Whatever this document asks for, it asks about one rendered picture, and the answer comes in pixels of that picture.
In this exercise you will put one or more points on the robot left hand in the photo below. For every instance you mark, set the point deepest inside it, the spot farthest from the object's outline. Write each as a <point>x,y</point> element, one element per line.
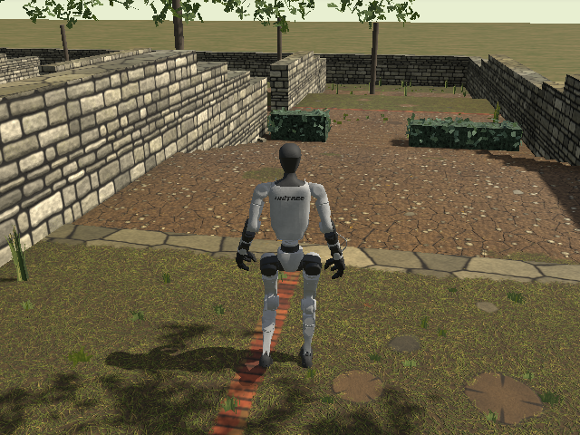
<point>248,257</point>

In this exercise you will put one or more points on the robot left upper arm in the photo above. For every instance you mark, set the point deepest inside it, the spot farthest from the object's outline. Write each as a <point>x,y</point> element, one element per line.
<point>261,191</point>

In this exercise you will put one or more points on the left robot shin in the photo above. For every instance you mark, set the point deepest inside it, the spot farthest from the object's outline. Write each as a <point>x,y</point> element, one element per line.
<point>268,326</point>

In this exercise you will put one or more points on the robot right hand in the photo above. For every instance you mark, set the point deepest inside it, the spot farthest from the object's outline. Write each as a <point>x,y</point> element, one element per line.
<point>338,264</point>

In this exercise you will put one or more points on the right robot forearm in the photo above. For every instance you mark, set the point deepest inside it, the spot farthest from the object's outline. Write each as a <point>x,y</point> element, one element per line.
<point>333,243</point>

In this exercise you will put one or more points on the robot right upper arm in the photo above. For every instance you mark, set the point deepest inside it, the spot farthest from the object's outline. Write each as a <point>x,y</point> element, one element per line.
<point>322,205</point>

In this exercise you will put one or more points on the robot left thigh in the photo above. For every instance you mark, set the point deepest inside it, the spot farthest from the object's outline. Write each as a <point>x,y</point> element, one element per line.
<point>269,271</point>

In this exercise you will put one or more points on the left robot forearm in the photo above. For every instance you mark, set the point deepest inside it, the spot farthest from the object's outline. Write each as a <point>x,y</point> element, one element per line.
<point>246,240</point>

